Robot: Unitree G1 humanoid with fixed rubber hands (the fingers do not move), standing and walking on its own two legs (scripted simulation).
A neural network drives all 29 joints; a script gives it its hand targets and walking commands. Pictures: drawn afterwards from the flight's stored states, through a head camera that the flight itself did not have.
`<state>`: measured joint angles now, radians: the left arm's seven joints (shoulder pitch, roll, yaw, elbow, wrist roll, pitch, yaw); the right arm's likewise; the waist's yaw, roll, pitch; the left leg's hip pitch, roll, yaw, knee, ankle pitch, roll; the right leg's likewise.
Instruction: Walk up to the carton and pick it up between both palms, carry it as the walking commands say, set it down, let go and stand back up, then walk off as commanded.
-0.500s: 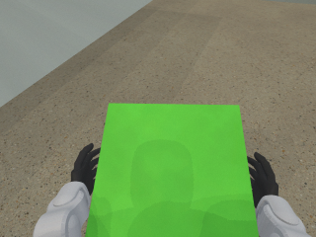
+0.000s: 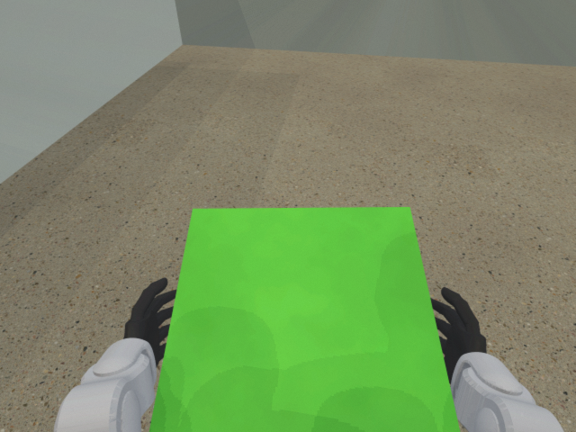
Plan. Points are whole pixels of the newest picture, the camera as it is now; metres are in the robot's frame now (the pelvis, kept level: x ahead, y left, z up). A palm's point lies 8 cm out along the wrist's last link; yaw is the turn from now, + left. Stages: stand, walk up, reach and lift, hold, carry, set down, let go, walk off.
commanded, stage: carry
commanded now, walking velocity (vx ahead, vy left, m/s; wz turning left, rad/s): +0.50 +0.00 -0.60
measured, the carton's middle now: (301, 345) +0.26 +0.00 +0.03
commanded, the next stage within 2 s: none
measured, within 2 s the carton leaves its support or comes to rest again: neither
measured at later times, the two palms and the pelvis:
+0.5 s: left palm (275, 147) +0.66 +0.05 +0.10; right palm (456, 193) +0.53 -0.28 +0.09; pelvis +0.39 -0.04 -0.01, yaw -18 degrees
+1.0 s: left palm (346, 102) +0.97 -0.14 +0.07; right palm (485, 132) +0.78 -0.45 +0.08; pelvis +0.68 -0.19 -0.02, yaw -31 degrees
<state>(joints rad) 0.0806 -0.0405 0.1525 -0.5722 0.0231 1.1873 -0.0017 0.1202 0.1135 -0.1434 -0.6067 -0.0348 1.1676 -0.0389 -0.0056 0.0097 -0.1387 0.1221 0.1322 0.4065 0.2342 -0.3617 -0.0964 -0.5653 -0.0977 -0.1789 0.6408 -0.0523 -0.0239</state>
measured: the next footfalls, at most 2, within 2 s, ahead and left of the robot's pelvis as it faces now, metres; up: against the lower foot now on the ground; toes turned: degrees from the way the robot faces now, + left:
right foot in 0.06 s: +0.20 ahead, -0.12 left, +0.00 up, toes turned -12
left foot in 0.48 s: +0.58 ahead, +0.02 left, +0.00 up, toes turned -9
